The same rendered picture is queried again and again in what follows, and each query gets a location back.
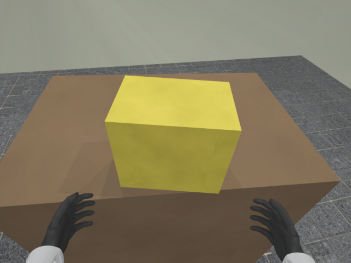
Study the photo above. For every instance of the pedestal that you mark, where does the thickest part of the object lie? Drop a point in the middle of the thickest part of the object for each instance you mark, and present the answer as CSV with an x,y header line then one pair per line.
x,y
63,148

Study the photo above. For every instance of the left robot forearm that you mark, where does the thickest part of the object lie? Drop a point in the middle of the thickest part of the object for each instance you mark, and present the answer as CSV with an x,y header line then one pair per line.
x,y
46,254

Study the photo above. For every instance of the carton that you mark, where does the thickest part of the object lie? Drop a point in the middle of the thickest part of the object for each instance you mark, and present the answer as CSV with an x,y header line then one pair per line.
x,y
173,134

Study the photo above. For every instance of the robot left hand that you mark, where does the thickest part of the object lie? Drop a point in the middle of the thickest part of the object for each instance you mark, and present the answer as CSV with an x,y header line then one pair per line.
x,y
62,226

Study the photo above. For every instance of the robot right hand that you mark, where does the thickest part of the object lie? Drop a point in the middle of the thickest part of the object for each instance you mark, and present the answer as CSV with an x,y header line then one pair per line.
x,y
281,233

